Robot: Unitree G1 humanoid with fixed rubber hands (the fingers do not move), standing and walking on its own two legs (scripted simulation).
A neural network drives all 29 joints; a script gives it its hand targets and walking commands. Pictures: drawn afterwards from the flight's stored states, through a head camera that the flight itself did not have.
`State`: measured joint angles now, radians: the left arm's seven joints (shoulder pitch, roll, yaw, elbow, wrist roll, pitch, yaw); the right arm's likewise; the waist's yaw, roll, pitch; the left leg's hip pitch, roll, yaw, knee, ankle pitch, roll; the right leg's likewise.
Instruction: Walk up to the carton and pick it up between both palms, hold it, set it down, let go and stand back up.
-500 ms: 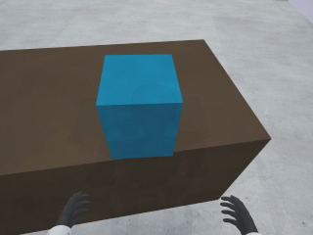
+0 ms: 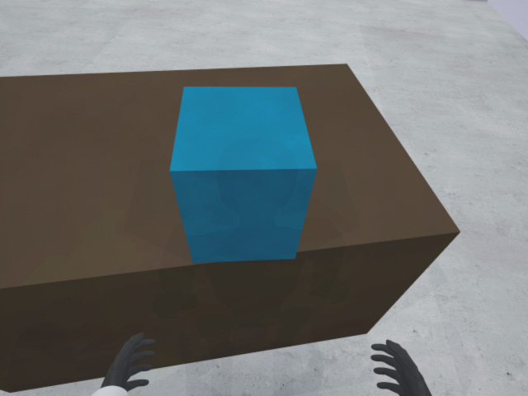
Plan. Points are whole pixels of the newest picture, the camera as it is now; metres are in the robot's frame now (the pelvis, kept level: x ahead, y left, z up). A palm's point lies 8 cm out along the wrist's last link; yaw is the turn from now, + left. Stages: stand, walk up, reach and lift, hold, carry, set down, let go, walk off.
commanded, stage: let go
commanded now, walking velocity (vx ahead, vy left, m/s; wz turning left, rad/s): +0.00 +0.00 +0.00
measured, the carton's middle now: (242, 177) +0.47 +0.05 +0.04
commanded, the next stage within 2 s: stand in 0.48 s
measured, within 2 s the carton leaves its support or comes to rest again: neither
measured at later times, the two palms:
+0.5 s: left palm (123, 376) +0.16 +0.22 -0.08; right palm (417, 386) +0.15 -0.23 -0.09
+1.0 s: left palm out of the picture -0.04 +0.25 -0.14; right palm out of the picture +0.07 -0.22 -0.13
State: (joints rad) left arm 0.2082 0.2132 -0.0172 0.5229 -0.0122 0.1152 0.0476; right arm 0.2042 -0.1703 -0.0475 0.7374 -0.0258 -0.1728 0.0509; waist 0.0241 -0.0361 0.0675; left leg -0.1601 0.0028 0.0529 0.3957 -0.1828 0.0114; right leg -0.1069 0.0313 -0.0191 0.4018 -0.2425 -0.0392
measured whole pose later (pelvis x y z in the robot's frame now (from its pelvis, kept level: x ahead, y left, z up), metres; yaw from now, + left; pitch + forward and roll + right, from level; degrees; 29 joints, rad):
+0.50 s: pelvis +0.01 -0.01 +0.00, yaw +0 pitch -4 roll +0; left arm 0.20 0.20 0.02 0.54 0.02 0.13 0.01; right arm 0.19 -0.19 -0.01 0.75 -0.02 -0.19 0.02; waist 0.00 -0.01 0.07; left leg -0.12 0.01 0.05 0.38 -0.19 0.00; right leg -0.06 0.04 -0.03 0.38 -0.25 -0.05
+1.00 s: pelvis -0.03 +0.00 -0.01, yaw +10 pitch +0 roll +0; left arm 0.34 0.20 0.05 0.86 0.03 0.02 0.02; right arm 0.33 -0.19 -0.02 0.83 -0.04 0.02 -0.02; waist 0.02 0.00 -0.01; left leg -0.34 -0.06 -0.05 0.49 -0.15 0.03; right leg -0.22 0.02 -0.02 0.51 -0.30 -0.03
